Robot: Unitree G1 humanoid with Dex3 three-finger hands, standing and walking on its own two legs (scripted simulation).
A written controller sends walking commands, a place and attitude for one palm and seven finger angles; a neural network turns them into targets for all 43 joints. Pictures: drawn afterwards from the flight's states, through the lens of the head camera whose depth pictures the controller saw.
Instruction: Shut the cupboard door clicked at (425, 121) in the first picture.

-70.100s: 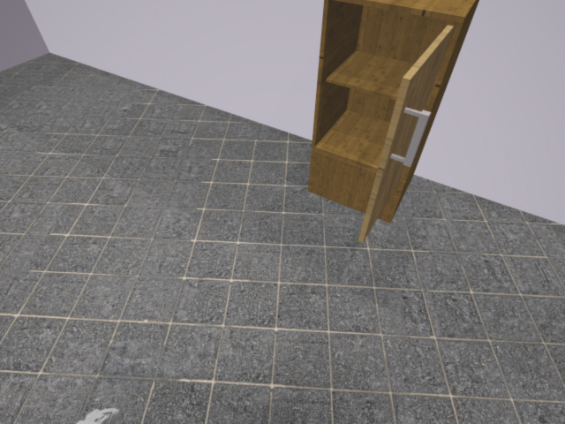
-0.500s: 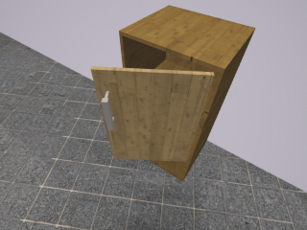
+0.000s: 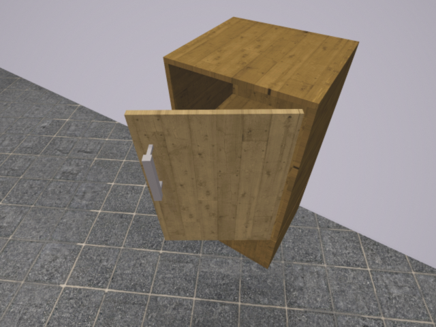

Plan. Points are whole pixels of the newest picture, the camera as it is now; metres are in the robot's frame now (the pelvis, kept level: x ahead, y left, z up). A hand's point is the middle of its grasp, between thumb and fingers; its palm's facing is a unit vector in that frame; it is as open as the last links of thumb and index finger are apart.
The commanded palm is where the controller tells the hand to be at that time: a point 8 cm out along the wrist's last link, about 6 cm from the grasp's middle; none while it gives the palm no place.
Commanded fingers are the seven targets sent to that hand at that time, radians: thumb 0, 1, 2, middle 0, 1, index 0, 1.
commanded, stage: look again from close up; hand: left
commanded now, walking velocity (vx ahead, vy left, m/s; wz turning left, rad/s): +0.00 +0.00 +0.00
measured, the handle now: (154, 173) +0.49 +0.20 -0.04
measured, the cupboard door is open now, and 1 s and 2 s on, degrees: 32 32 32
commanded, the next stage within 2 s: raise the hand and make a fist in 0.24 s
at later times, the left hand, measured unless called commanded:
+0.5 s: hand (125, 310) +0.17 +0.19 -0.06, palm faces +0.23 -0.96 -0.16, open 7.2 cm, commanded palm +0.11 +0.23 -0.07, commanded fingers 0.00 0.90 0.90 -0.35 -0.46 -0.35 -0.46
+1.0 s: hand (141, 312) +0.17 +0.15 -0.05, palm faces -0.03 -1.00 -0.07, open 5.0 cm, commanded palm +0.13 +0.22 -0.06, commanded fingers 0.00 0.90 0.90 -0.81 -0.96 -0.81 -0.96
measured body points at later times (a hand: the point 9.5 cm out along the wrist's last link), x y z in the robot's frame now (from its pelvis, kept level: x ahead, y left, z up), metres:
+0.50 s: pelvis +0.00 +0.00 -0.01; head +0.01 -0.01 +0.44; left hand +0.16 +0.24 -0.04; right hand +0.07 -0.26 -0.13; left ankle -0.01 +0.08 -0.73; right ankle +0.01 -0.13 -0.73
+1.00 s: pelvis -0.05 -0.04 -0.12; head +0.04 -0.03 +0.32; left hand +0.16 +0.21 -0.04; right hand +0.19 -0.24 -0.19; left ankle -0.01 +0.08 -0.73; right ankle +0.01 -0.13 -0.73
